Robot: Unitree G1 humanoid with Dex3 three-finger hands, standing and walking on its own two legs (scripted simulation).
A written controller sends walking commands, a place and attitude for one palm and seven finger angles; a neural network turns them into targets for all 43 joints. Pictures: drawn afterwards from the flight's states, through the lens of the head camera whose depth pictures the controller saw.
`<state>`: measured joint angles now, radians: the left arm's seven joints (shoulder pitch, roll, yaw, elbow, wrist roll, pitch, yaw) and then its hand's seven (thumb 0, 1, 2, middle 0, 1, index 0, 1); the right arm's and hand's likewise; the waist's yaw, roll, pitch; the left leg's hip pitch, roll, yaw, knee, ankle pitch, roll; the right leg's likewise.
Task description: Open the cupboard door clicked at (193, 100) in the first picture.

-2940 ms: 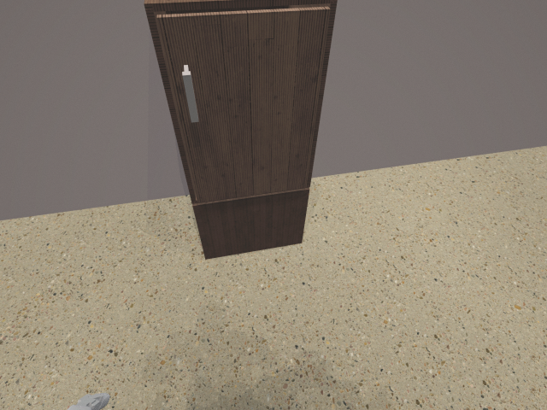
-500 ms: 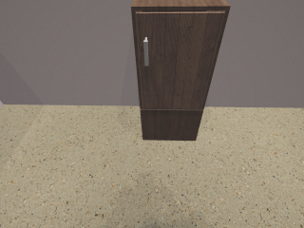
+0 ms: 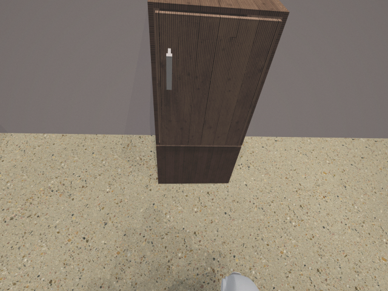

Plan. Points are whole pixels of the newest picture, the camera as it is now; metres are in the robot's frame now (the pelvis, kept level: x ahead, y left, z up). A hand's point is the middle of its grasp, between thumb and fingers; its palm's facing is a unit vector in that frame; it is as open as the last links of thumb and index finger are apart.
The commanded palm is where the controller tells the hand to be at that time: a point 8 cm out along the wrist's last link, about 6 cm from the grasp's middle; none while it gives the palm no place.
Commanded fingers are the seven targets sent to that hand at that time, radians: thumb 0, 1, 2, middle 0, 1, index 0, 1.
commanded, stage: take the last steps up to it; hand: left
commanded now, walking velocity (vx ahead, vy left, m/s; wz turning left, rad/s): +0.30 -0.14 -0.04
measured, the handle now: (169, 69) +0.78 +0.13 +0.04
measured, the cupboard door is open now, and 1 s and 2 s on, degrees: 0 0 0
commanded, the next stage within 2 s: come to a stop and stand still in 0.46 s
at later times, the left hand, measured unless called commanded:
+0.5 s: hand (153, 267) +0.21 +0.10 -0.19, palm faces +0.07 -0.98 -0.17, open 7.2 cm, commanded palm none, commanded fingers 0.00 0.90 0.90 -0.20 -0.30 -0.20 -0.30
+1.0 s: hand (167, 239) +0.28 +0.07 -0.18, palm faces +0.06 -0.96 -0.28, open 7.4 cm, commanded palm none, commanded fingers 0.00 0.90 0.90 -0.20 -0.30 -0.20 -0.30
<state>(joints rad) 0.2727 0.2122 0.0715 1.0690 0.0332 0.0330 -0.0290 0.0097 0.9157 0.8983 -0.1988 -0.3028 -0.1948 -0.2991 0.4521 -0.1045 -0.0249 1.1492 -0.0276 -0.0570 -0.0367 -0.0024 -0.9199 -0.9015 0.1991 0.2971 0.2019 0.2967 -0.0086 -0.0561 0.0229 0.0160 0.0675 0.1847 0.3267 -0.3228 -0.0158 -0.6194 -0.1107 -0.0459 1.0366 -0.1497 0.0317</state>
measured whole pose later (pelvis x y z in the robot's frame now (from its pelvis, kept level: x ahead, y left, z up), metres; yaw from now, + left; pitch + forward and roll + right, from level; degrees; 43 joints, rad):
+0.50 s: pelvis +0.19 -0.08 -0.01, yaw +2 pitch -1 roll -3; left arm 0.26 0.17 0.04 1.08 0.03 -0.04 0.02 0.00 0.94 0.90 -0.20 -0.30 -0.20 -0.30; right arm 0.19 -0.16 -0.06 1.01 -0.03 -0.02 0.00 0.00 -0.91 -0.90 0.19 0.30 0.19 0.30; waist 0.00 0.01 0.01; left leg -0.46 0.11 0.11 0.81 -0.33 -0.01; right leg -0.18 0.03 -0.19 0.46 -0.27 -0.05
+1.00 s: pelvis +0.26 -0.12 -0.02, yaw +0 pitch -1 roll +1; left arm 0.24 0.18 0.05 1.03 0.03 0.02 0.03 0.01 0.91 0.90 -0.20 -0.30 -0.20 -0.30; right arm 0.15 -0.19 -0.07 1.04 -0.02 0.05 -0.02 -0.01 -0.92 -0.90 0.20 0.30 0.20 0.30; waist 0.02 0.02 0.09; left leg -0.30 0.07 0.12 0.67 -0.41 -0.02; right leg -0.29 -0.05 -0.07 0.63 -0.31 -0.01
